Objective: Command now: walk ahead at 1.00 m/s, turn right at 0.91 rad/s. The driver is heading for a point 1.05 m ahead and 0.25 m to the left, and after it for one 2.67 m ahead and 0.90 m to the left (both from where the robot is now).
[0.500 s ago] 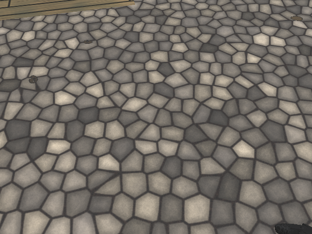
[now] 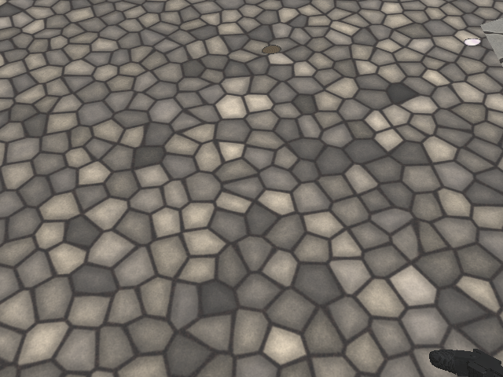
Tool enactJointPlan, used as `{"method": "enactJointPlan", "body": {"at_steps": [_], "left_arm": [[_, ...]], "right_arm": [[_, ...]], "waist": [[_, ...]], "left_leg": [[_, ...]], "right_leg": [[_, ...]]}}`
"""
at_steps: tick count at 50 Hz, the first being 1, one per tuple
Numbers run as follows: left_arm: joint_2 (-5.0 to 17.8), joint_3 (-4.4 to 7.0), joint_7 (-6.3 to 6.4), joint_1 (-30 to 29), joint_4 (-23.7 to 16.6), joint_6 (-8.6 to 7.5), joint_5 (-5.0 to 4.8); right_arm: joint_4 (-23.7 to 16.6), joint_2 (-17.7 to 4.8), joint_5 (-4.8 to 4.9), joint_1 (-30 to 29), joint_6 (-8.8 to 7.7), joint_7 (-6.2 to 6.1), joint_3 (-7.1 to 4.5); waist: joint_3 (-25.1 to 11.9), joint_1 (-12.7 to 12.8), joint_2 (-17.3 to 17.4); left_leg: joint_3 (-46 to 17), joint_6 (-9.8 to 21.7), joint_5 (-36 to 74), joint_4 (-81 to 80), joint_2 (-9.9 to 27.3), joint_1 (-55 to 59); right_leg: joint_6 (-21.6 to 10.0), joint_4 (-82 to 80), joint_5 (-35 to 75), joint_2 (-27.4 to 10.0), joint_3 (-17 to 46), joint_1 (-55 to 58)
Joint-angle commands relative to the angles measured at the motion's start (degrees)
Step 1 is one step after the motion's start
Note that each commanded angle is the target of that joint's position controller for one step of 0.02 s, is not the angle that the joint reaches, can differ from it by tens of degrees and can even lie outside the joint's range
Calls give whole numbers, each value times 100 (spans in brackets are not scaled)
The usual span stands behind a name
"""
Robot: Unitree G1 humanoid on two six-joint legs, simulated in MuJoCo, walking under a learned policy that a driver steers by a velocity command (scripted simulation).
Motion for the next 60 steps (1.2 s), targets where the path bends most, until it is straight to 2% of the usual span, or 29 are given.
{"method": "enactJointPlan", "body": {"at_steps": [1,5,9,11,13,14,15,16,17,18,20,23,27,31,35,36,37,38,39,40,42,44,47,49,53,55,58,59,60], "left_arm": [[698,191,164,-606,-557,-198,-80],[686,202,310,-204,-232,-159,-116],[665,220,291,273,108,-142,-204],[783,266,312,305,241,-33,-125],[902,250,238,-12,184,48,112],[464,93,229,-135,16,22,227],[-285,-125,167,1139,4,-120,-220],[256,-101,212,718,88,-140,-384],[560,-42,196,-309,-105,-166,-360],[474,-81,198,-964,-278,-214,-233],[296,-70,155,-1249,-366,-237,-60],[134,-111,121,-1084,-315,-152,-102],[98,-191,57,-2127,-700,-325,71],[127,-189,-92,-3053,-946,-500,2],[588,65,-14,-2605,-885,-539,-99],[818,197,58,-1869,-784,-514,-136],[999,290,164,-487,-532,-452,-127],[1595,429,204,434,-315,-380,50],[1403,367,100,517,-236,-380,20],[847,267,155,188,-198,-350,-18],[446,164,203,-282,29,-305,65],[55,80,183,-738,209,-318,207],[34,116,171,-1224,299,-374,20],[448,212,228,-1552,258,-410,41],[992,327,270,-1230,327,-403,15],[1369,405,252,-1048,339,-320,-23],[1709,490,271,-1186,197,-81,-84],[1293,362,269,-1201,224,-138,-66],[73,-5,181,-647,0,-349,157]], "right_arm": [[-314,-807,-81,175,84,-45,-257],[-641,-263,-154,-894,24,103,-76],[-802,-658,88,-1259,17,111,-242],[-748,-862,122,-857,5,103,-366],[-447,-1247,218,860,69,3,-616],[-198,-1425,137,2300,132,-62,-625],[113,-1856,17,2473,120,94,-693],[27,-1166,43,2268,123,133,-561],[42,-818,12,1993,170,75,-491],[155,-880,-74,1889,182,93,-492],[282,-598,-154,1637,125,155,-383],[421,-374,43,1471,108,199,-283],[552,-683,100,1815,121,35,-355],[754,-779,236,2353,187,-70,-375],[943,-891,196,2608,391,-117,-402],[934,-1036,99,2503,452,-97,-422],[726,-990,-13,2126,477,-89,-386],[517,7,-13,2912,360,-81,-139],[394,49,336,3010,284,-70,-45],[337,-463,489,2181,302,-140,-212],[141,-566,241,1182,349,-131,-277],[49,-229,248,1186,538,-15,-298],[-114,-43,265,1024,804,59,-250],[-260,-165,194,888,795,113,-243],[-383,-426,153,137,712,321,-276],[-444,-686,189,109,702,364,-382],[35,-1522,286,2264,837,305,-809],[382,-1808,338,3134,913,191,-963],[326,-2123,327,2591,890,186,-882]], "waist": [[89,-465,190],[160,178,-68],[216,389,-386],[42,116,-592],[-1084,-950,-750],[-2103,-1481,-259],[-3028,-671,3102],[-2400,-934,2095],[-1468,-1073,1092],[-853,-999,-33],[-459,-589,-25],[-106,-213,299],[378,-408,53],[426,-709,161],[-154,-292,606],[-728,216,763],[-1577,959,840],[-3036,614,-966],[-3715,531,-2312],[-2364,659,-1788],[-968,467,-472],[-502,-57,-662],[91,-365,-512],[262,-606,-423],[378,-370,207],[150,-493,-83],[-1076,-1748,-611],[-1175,-2044,134],[-894,-961,2501]], "left_leg": [[120,-269,325,-1161,247,-610],[800,-393,3296,-3247,-45,892],[539,-239,3085,-4096,8,430],[640,-72,2402,-4103,-60,463],[999,241,1610,-3722,-207,2254],[-52,463,546,-3171,559,4348],[-3869,1674,-2058,-4924,1993,5833],[-4672,1417,-3406,-5685,1905,5493],[-3554,1222,-2586,-5560,1699,4755],[-2758,1131,-1442,-5576,1417,3844],[-1668,1076,-235,-5655,918,2847],[-1418,1280,-66,-6064,862,2192],[-814,1369,884,-6492,694,1739],[-467,1192,1223,-6683,614,1349],[-527,863,3554,-5357,780,2544],[-356,691,4430,-4261,599,2400],[-311,487,3900,-2566,385,1193],[72,250,689,-147,-292,-737],[-166,277,-834,1015,-292,-1553],[64,300,-484,1367,2,-2197],[338,310,76,1029,423,-2067],[266,343,185,635,716,-1425],[314,218,231,387,981,-1571],[319,150,1152,-275,1012,-1511],[1175,432,2573,-2025,559,-646],[1688,618,2307,-2335,70,-130],[1922,1050,1076,-2310,-631,2595],[1265,1287,1232,-2677,-535,4187],[-744,1911,1222,-3206,-15,4692]], "right_leg": [[-1102,-2069,-176,-1491,2580,-243],[-532,-2165,81,-1048,1437,-1323],[-354,-1784,157,-1521,1771,268],[-259,-1284,1835,-1815,1812,1144],[42,628,4294,-1609,1451,1168],[180,2812,3200,-1353,1317,-193],[606,5069,-1151,-286,867,-2098],[484,5279,-978,-766,952,-2867],[429,5242,-778,-984,732,-3073],[409,4899,-640,-1153,602,-2925],[348,4041,-390,-1510,611,-2451],[466,3320,-321,-1741,507,-2473],[872,1552,1271,-1665,300,-2568],[1018,53,2528,-1201,97,-1046],[851,-387,1537,-928,63,-219],[722,-280,1078,-876,-63,756],[538,230,708,-1509,361,2686],[-180,30,-1101,-3186,2952,5100],[-538,-1302,-3097,-3673,5110,5278],[-256,-1594,-3020,-3377,4301,4468],[-17,-1598,-876,-2997,2442,2675],[95,-1860,-14,-2652,1349,1493],[70,-2300,759,-2756,337,678],[125,-2609,915,-2694,-266,399],[418,-2804,1648,-2299,-1411,789],[494,-2205,4362,-2356,-1603,1508],[541,1096,7224,-2494,-1528,1323],[847,3374,4109,-1945,-1442,-83],[1049,5885,-1990,-738,-846,-2068]]}}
